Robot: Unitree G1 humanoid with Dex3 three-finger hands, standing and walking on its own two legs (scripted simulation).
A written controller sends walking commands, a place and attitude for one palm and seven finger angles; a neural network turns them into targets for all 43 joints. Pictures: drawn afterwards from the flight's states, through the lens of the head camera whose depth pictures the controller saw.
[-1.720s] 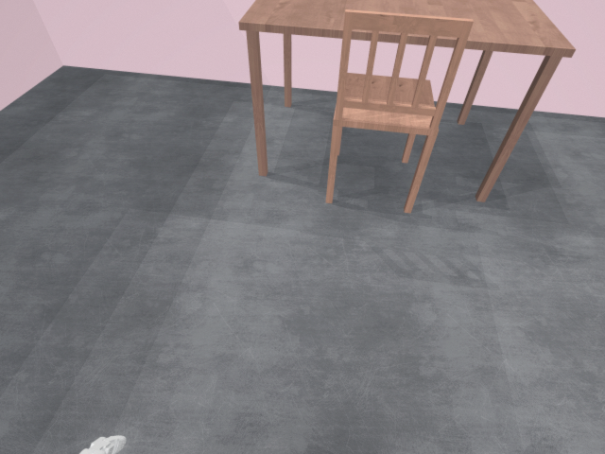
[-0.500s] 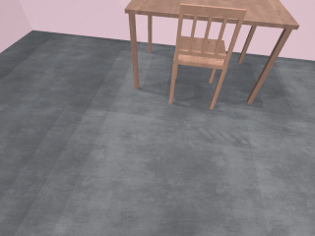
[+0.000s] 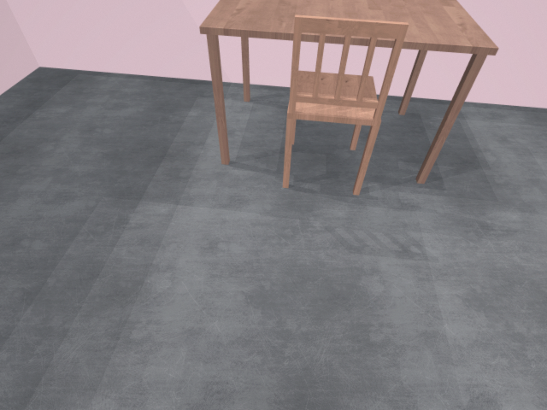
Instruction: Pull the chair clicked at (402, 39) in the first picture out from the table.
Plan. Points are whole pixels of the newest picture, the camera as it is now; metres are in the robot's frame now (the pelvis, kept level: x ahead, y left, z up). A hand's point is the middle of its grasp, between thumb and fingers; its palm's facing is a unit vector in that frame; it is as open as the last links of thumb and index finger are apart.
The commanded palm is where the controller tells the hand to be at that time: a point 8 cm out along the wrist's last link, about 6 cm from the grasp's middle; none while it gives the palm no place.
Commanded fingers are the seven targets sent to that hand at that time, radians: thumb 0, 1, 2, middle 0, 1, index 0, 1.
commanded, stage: walk to a spot facing it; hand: left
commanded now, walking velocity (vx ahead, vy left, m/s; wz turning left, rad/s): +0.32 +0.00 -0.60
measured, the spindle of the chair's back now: (342, 68) +1.34 -0.18 -0.10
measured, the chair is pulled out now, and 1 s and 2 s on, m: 0.00 0.00 0.00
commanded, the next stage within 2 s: turn to face it in 1.44 s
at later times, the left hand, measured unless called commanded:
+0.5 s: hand out of the picture +0.11 +0.13 -0.16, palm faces -0.14 -0.97 -0.18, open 7.4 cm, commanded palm none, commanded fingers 0.00 0.90 0.90 -0.20 -0.30 -0.20 -0.30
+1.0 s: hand (240, 235) +0.53 +0.12 -0.17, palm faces -0.38 -0.91 -0.16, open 7.4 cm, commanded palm none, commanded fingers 0.00 0.90 0.90 -0.20 -0.30 -0.20 -0.30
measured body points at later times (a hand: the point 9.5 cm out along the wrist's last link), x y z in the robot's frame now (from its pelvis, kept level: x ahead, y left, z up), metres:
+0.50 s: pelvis +0.14 -0.05 +0.00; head +0.17 -0.06 +0.45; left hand +0.12 +0.18 -0.14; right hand +0.19 -0.30 -0.14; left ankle +0.26 +0.08 -0.67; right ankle +0.03 -0.12 -0.74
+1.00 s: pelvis +0.37 -0.02 +0.00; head +0.39 +0.00 +0.45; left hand +0.55 +0.17 -0.15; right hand +0.25 -0.23 -0.13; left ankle +0.36 +0.04 -0.74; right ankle +0.38 -0.20 -0.64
